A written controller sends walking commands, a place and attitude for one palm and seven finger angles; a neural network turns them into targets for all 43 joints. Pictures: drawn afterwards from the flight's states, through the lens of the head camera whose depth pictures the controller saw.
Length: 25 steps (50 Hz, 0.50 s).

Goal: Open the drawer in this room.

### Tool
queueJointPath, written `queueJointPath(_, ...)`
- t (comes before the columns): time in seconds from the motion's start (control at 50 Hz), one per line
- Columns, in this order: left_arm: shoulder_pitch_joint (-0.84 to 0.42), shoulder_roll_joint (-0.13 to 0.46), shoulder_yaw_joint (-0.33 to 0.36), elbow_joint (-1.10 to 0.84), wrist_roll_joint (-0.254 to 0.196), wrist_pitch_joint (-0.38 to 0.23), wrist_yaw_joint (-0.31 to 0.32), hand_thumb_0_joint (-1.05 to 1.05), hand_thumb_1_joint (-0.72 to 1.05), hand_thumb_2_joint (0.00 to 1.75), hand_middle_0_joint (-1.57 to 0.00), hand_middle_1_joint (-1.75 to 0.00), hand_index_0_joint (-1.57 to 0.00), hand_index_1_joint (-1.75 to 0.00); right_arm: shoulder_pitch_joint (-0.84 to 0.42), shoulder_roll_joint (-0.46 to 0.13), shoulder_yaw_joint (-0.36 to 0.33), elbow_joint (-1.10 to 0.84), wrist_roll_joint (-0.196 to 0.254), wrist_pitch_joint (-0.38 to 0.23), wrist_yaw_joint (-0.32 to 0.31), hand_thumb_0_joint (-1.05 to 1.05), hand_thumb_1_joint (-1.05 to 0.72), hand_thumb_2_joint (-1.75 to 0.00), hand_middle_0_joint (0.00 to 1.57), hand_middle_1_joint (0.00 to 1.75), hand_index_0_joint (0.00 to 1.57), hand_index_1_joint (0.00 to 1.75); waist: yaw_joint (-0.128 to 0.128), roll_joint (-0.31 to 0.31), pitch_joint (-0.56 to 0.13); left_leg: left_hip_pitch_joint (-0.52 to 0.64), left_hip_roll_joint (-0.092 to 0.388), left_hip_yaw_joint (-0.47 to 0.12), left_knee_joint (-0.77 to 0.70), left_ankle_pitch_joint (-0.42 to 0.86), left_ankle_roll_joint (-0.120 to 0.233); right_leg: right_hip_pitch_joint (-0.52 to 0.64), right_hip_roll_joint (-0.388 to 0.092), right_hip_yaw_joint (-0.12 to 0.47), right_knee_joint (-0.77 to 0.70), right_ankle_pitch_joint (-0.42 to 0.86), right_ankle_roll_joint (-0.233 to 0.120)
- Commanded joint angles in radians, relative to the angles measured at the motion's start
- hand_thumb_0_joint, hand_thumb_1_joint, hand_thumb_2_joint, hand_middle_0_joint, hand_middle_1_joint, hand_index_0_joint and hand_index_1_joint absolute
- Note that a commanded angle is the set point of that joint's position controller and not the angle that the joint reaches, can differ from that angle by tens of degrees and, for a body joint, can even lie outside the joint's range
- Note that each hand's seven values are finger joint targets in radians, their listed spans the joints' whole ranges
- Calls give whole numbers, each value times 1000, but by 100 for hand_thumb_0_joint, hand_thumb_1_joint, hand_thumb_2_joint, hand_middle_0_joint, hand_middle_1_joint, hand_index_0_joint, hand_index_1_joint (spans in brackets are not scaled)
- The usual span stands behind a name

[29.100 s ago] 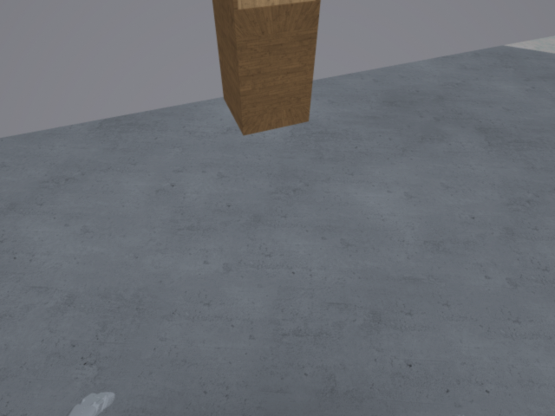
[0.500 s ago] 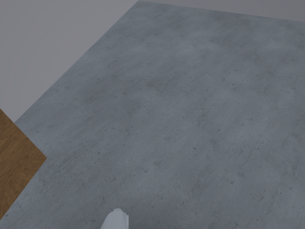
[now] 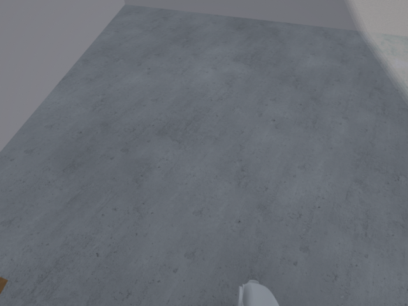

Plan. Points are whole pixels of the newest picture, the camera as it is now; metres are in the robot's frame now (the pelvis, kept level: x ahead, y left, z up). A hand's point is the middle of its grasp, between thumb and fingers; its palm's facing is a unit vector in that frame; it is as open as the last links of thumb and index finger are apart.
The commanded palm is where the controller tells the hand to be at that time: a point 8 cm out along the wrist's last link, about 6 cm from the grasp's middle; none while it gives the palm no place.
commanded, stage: walk to a spot facing it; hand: left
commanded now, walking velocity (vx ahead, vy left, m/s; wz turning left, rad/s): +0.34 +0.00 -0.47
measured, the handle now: out of the picture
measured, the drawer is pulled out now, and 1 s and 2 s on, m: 0.00 0.00 0.00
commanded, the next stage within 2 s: turn to face it in 0.32 s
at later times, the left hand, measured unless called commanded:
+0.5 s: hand (162, 254) +0.26 +0.11 -0.17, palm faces -0.08 -0.98 -0.20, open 7.2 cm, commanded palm none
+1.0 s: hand (136, 224) +0.33 +0.20 -0.17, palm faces +0.19 -0.95 -0.23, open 7.4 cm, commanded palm none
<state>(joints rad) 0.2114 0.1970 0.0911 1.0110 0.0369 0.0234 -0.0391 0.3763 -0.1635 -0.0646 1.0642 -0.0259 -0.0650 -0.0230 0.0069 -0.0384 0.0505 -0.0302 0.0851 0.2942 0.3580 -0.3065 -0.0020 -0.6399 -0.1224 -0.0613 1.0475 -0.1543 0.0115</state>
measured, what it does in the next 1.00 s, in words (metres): walks ahead: right foot, then left foot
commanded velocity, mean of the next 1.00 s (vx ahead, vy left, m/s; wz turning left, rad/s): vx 0.11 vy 0.00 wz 0.32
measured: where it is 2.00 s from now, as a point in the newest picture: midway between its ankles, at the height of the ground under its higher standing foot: (224, 302)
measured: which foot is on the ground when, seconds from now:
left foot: down 0.00-0.20, up 0.22-0.66, down 0.68-1.00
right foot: up 0.00-0.16, down 0.18-0.70, up 0.72-1.00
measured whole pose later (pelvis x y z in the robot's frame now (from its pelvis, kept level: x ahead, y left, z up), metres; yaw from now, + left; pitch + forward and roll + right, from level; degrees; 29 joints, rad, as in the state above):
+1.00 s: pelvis +0.27 -0.02 +0.00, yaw +9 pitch +1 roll -2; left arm 0.13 0.24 0.09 0.97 0.02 0.04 0.01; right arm 0.20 -0.17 -0.06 0.98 -0.02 0.01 -0.01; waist -0.01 -0.01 0.07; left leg -0.33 -0.03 0.00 0.46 -0.16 0.07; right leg -0.50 -0.09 0.00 1.07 -0.36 0.09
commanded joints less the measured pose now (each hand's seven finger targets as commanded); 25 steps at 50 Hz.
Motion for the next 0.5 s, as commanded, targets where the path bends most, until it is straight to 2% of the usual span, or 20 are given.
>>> queueJointPath(0.0, -151, -15, -19, -111, -8, -27, -9, 0, 90, 90, -20, -30, -20, -30, 81, -112, -21, -22, -7, -20, 1, 0, -90, -90, 20, 30, 20, 30, -50, 188, 99, 27, 256, -87, -142, 365, 96, -60, 2, -49, -229, 1, -6)
queueJointPath(0.04, -163, -11, -21, -117, -11, -34, -8, 0, 90, 90, -20, -30, -20, -30, 86, -130, -24, -15, -9, -15, 2, 0, -90, -90, 20, 30, 20, 30, -50, 195, 85, 59, 269, -61, -103, 458, 88, 1, 28, -77, -321, -24, -27)
queueJointPath(0.06, -151, -2, -19, -116, -11, -38, -5, 0, 90, 90, -20, -30, -20, -30, 84, -139, -27, -11, -7, -14, 3, 0, -90, -90, 20, 30, 20, 30, -42, 194, 69, 65, 279, -52, -70, 548, 83, 56, 44, -84, -349, -44, -44)
queueJointPath(0.08, -112, 12, -16, -108, -11, -41, -2, 0, 90, 90, -20, -30, -20, -30, 79, -151, -31, -9, -6, -11, 4, 0, -90, -90, 20, 30, 20, 30, -20, 182, 40, 82, 282, -32, -5, 677, 77, 118, 71, -106, -374, -75, -60)
queueJointPath(0.1, -41, 25, -11, -86, -10, -47, 1, 0, 90, 90, -20, -30, -20, -30, 62, -164, -33, -14, -3, -10, 3, 0, -90, -90, 20, 30, 20, 30, 17, 180, 0, 80, 278, -12, 90, 793, 68, 216, 94, -116, -409, -75, -74)
queueJointPath(0.12, 92, 52, -2, -45, -7, -57, 4, 0, 90, 90, -20, -30, -20, -30, 36, -179, -34, -20, 1, -9, 3, 0, -90, -90, 20, 30, 20, 30, 83, 148, -81, 59, 251, 14, 257, 834, 41, 390, 125, -136, -479, -30, -87)
queueJointPath(0.14, 236, 121, 15, 2, -3, -70, 10, 0, 90, 90, -20, -30, -20, -30, 24, -169, -31, -30, 10, -10, 12, 0, -90, -90, 20, 30, 20, 30, 151, 56, -172, -99, 205, 31, 484, 679, 3, 657, 85, -81, -528, 58, -100)
queueJointPath(0.16, 326, 239, 41, 31, -3, -83, 24, 0, 90, 90, -20, -30, -20, -30, 54, -93, -15, -55, 24, -8, 20, 0, -90, -90, 20, 30, 20, 30, 173, -216, -287, -418, 58, 0, 786, -25, -39, 925, -182, 307, -565, 189, -190)
queueJointPath(0.18, 326, 282, 44, 41, -31, -76, 38, 0, 90, 90, -20, -30, -20, -30, 12, -84, -10, -91, 30, 2, 15, 0, -90, -90, 20, 30, 20, 30, 141, -241, -309, -554, -18, -139, 1002, -296, -46, 943, -310, 540, -661, 401, -265)
queueJointPath(0.2, 245, 265, 41, 21, -37, -67, 47, 0, 90, 90, -20, -30, -20, -30, -29, -80, -16, -95, 28, 13, 10, 0, -90, -90, 20, 30, 20, 30, 112, -92, -193, -581, 28, -227, 1061, -237, -35, 824, -321, 460, -694, 339, -290)
queueJointPath(0.22, 167, 225, 29, -4, -33, -76, 47, 0, 90, 90, -20, -30, -20, -30, -30, -68, -10, -79, 23, 15, 15, 0, -90, -90, 20, 30, 20, 30, 84, -105, -164, -594, 62, -264, 1064, -131, -35, 726, -277, 413, -709, 246, -244)
queueJointPath(0.24, 102, 182, 15, -18, -35, -76, 46, 0, 90, 90, -20, -30, -20, -30, -39, -73, -13, -66, 17, 20, 16, 0, -90, -90, 20, 30, 20, 30, 52, -37, -107, -571, 86, -275, 1031, -66, -34, 611, -239, 356, -726, 144, -216)
queueJointPath(0.26, 56, 149, 1, -23, -35, -81, 47, 0, 90, 90, -20, -30, -20, -30, -34, -68, -11, -51, 7, 28, 16, 0, -90, -90, 20, 30, 20, 30, 25, -21, -69, -517, 103, -275, 972, -25, -32, 493, -204, 288, -752, 104, -188)
queueJointPath(0.28, 25, 128, -6, -27, -31, -87, 49, 0, 90, 90, -20, -30, -20, -30, -4, -54, -9, -33, 2, 35, 17, 0, -90, -90, 20, 30, 20, 30, -3, -6, -56, -467, 101, -270, 922, 1, -32, 417, -173, 233, -775, 75, -172)
queueJointPath(0.3, 10, 116, -11, -27, -25, -90, 50, 0, 90, 90, -20, -30, -20, -30, 21, -42, -7, -23, -1, 46, 18, 0, -90, -90, 20, 30, 20, 30, -25, -17, -43, -442, 96, -258, 878, 8, -38, 360, -158, 191, -794, 54, -166)
queueJointPath(0.32, 7, 109, -14, -23, -21, -93, 50, 0, 90, 90, -20, -30, -20, -30, 35, -34, -6, -19, -2, 53, 20, 0, -90, -90, 20, 30, 20, 30, -37, -28, -39, -437, 89, -250, 835, 19, -45, 341, -140, 157, -807, 56, -163)
queueJointPath(0.36, 21, 97, -19, -9, -21, -99, 47, 0, 90, 90, -20, -30, -20, -30, 18, -35, -5, -21, -1, 61, 23, 0, -90, -90, 20, 30, 20, 30, -39, -71, -23, -458, 80, -248, 768, 51, -55, 344, -120, 117, -830, 57, -155)
queueJointPath(0.38, 25, 90, -18, -1, -18, -104, 50, 0, 90, 90, -20, -30, -20, -30, 4, -28, -7, -31, 1, 60, 25, 0, -90, -90, 20, 30, 20, 30, -42, -83, -12, -468, 84, -253, 727, 66, -56, 348, -128, 110, -841, 57, -162)
queueJointPath(0.42, 38, 81, -26, 7, -21, -107, 49, 0, 90, 90, -20, -30, -20, -30, -66, -28, -3, -48, 5, 59, 27, 0, -90, -90, 20, 30, 20, 30, -30, -64, 12, -475, 76, -250, 641, 84, -61, 358, -134, 87, -845, 113, -169)
queueJointPath(0.48, 62, 81, -34, 32, -18, -111, 54, 0, 90, 90, -20, -30, -20, -30, -136, -19, 5, -65, 13, 51, 30, 0, -90, -90, 20, 30, 20, 30, -12, -50, 16, -473, 62, -250, 481, 89, -56, 441, -162, 54, -817, 230, -169)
